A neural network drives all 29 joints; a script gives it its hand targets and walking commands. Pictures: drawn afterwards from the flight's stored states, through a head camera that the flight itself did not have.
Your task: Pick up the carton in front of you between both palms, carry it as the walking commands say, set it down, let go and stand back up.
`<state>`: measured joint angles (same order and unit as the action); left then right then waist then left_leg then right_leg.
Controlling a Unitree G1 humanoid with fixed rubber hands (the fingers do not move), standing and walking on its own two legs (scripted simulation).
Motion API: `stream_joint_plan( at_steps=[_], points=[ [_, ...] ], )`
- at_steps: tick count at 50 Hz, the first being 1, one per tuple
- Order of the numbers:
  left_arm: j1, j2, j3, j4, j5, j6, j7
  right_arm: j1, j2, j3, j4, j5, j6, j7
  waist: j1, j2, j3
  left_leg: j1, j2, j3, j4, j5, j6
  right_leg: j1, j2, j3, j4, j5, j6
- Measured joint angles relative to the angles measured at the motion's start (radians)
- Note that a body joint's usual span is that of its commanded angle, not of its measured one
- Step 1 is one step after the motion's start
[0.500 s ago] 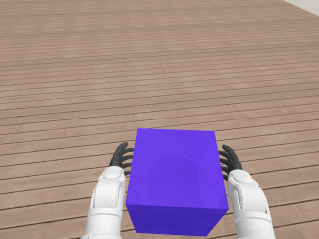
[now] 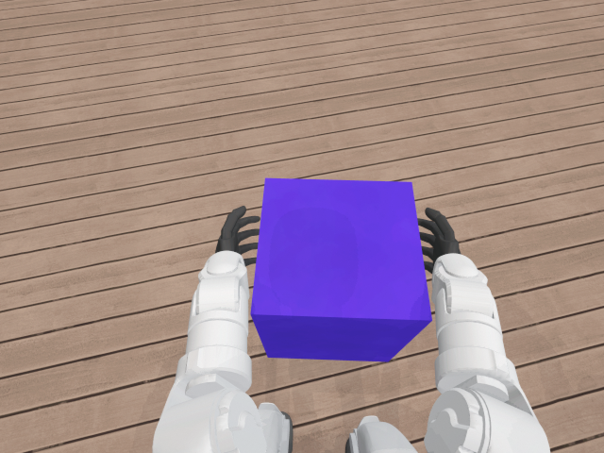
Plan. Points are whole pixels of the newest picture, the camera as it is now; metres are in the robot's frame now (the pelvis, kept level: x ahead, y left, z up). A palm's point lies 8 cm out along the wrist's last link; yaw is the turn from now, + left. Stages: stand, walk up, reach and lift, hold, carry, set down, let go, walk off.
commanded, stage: set down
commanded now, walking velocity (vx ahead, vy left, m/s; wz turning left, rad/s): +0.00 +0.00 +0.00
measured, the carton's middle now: (332, 278) +0.37 -0.01 -0.08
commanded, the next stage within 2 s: none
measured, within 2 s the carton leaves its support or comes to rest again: neither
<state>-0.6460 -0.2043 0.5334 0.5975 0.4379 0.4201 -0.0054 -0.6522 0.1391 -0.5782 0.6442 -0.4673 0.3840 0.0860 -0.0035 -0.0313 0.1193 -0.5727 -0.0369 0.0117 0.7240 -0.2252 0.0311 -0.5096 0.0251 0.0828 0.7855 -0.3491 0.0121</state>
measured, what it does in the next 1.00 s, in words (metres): lowers itself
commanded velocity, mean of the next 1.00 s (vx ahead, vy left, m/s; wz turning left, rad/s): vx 0.00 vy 0.00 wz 0.00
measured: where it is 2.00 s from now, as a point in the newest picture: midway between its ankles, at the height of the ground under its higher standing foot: outside the picture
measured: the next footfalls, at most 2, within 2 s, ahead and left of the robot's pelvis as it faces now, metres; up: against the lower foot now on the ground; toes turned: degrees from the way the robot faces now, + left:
none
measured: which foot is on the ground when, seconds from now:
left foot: down 0.00-1.00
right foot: down 0.00-1.00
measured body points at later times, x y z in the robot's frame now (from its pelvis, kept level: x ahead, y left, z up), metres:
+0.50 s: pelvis +0.00 -0.03 -0.12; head +0.22 +0.00 +0.27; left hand +0.43 +0.16 -0.20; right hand +0.45 -0.15 -0.20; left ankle +0.09 +0.10 -0.71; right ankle +0.03 -0.13 -0.71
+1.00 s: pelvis -0.03 -0.01 -0.25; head +0.27 +0.01 +0.08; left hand +0.46 +0.18 -0.36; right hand +0.49 -0.12 -0.36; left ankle +0.09 +0.10 -0.71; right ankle +0.03 -0.13 -0.71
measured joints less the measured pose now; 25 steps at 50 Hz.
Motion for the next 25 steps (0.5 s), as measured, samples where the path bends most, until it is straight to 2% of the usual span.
stream_joint_plan(
  at_steps=[3, 7, 10, 14, 18, 25],
  points=[
    [-0.001, 0.008, -0.021, -0.013, -0.021, -0.085, 0.007, -0.013, -0.015, 0.026, -0.001, 0.040, -0.081, -0.011, 0.005, 0.002, 0.009, -0.151, 0.004, -0.002, 0.060, -0.005, -0.002, -0.151, 0.007, -0.003, 0.062, -0.007, 0.005],
    [0.008, 0.037, -0.072, -0.043, -0.086, -0.185, 0.027, -0.025, -0.033, 0.086, -0.008, 0.128, -0.177, -0.042, 0.008, 0.004, -0.004, -0.374, 0.011, -0.011, 0.156, -0.019, -0.010, -0.370, 0.018, -0.015, 0.157, -0.023, 0.003],
    [0.016, 0.065, -0.116, -0.079, -0.152, -0.221, 0.042, -0.025, -0.044, 0.147, -0.036, 0.210, -0.211, -0.074, 0.012, 0.000, -0.047, -0.541, 0.016, -0.018, 0.237, -0.036, -0.017, -0.535, 0.026, -0.024, 0.238, -0.044, 0.000],
    [0.011, 0.096, -0.148, -0.113, -0.220, -0.224, 0.048, -0.028, -0.052, 0.197, -0.075, 0.287, -0.213, -0.108, 0.016, -0.004, -0.135, -0.724, 0.020, -0.025, 0.338, -0.067, -0.027, -0.717, 0.034, -0.035, 0.343, -0.079, -0.006],
    [-0.024, 0.105, -0.130, -0.103, -0.227, -0.199, 0.037, -0.057, -0.046, 0.179, -0.077, 0.294, -0.186, -0.114, 0.024, -0.009, -0.210, -0.845, 0.025, -0.031, 0.426, -0.101, -0.034, -0.836, 0.043, -0.043, 0.430, -0.113, -0.011],
    [-0.107, 0.123, -0.072, -0.040, -0.179, -0.156, 0.006, -0.129, -0.033, 0.128, -0.036, 0.254, -0.140, -0.123, 0.036, -0.016, -0.281, -1.000, 0.030, -0.041, 0.547, -0.143, -0.042, -0.987, 0.053, -0.056, 0.548, -0.156, -0.019]
  ],
)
